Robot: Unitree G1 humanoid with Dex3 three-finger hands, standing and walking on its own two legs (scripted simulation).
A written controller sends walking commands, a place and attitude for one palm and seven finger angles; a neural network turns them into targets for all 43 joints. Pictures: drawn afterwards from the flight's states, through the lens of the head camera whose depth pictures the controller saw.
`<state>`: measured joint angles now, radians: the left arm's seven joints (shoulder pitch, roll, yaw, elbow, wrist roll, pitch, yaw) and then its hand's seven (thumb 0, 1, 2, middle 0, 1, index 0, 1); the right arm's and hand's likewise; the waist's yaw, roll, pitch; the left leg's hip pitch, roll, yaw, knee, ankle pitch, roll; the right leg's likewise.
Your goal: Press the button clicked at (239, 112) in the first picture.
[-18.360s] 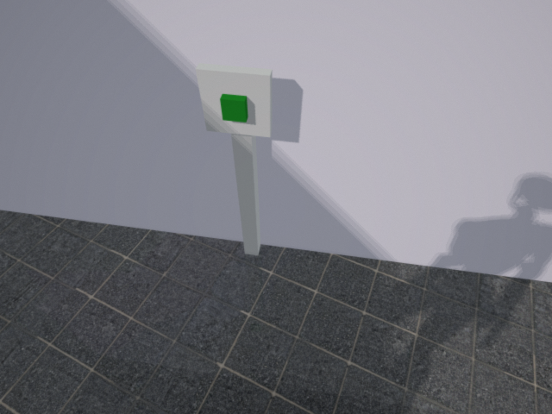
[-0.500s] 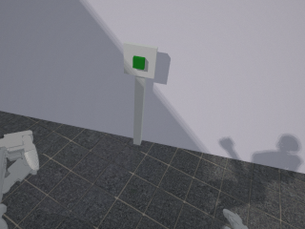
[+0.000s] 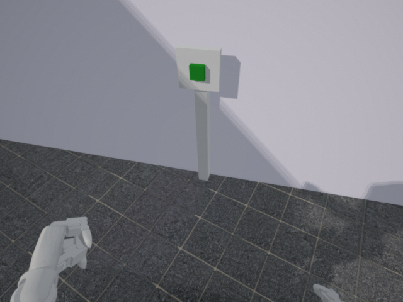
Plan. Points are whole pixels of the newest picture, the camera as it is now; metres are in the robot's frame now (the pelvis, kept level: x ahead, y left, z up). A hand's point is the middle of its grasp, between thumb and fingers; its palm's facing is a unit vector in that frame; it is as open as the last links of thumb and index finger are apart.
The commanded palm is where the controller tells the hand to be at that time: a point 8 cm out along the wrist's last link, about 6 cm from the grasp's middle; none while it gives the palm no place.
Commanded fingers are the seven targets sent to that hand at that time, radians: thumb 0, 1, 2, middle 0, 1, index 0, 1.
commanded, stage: let the arm hang, fingers relaxed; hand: left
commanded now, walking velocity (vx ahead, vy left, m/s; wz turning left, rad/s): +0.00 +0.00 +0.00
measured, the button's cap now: (197, 71) +0.97 +0.07 +0.01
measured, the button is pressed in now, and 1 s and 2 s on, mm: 0 0 0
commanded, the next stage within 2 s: stand and wait in 0.98 s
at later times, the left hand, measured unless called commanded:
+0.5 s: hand out of the picture -0.03 +0.21 -0.15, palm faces +0.00 -0.96 -0.29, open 5.9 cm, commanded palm none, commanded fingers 0.00 0.90 0.90 -0.20 -0.30 -0.20 -0.30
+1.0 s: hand out of the picture +0.12 +0.20 -0.14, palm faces -0.04 -0.96 -0.28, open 7.4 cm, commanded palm none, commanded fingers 0.00 0.90 0.90 -0.20 -0.30 -0.20 -0.30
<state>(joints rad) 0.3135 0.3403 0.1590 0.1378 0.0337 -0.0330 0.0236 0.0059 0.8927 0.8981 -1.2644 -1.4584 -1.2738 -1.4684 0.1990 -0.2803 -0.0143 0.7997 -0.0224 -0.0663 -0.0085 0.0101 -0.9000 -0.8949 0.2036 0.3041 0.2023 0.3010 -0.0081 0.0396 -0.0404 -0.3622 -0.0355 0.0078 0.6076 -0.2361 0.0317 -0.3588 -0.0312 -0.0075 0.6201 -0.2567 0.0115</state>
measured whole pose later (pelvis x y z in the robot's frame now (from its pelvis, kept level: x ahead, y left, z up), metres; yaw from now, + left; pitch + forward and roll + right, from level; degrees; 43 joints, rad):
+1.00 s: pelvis +0.03 -0.02 +0.02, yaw -1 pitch -1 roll +0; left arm 0.10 0.26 0.01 1.10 0.02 -0.01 0.00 0.01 0.90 0.90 -0.20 -0.30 -0.21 -0.31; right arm 0.15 -0.25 -0.02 1.11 -0.02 0.00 -0.01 0.00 -0.90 -0.89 0.20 0.30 0.20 0.30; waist -0.01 0.02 0.07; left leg -0.19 -0.01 0.01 0.38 -0.17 0.00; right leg -0.19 0.00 0.00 0.40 -0.19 -0.01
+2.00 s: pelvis +0.08 -0.02 +0.02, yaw -2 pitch +0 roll +0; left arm 0.06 0.33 0.01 1.10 0.01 -0.01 0.00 0.01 0.90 0.90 -0.20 -0.29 -0.21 -0.30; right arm 0.09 -0.33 -0.01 1.12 -0.02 0.00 -0.01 0.01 -0.90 -0.89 0.20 0.30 0.20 0.30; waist -0.02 0.01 0.08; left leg -0.09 0.01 0.02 0.30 -0.22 -0.01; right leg -0.10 0.02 0.01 0.32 -0.22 -0.02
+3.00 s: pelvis +0.07 -0.02 +0.02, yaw -6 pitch -1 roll +0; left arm 0.12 0.29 0.02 1.09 0.01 0.02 0.01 0.01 0.90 0.90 -0.20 -0.29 -0.20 -0.30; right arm 0.12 -0.28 -0.01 1.09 -0.02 0.02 -0.03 0.00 -0.90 -0.89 0.20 0.30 0.20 0.30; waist -0.01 0.00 0.07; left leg -0.10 0.03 0.08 0.37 -0.25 -0.01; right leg -0.14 0.04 0.07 0.39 -0.23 -0.02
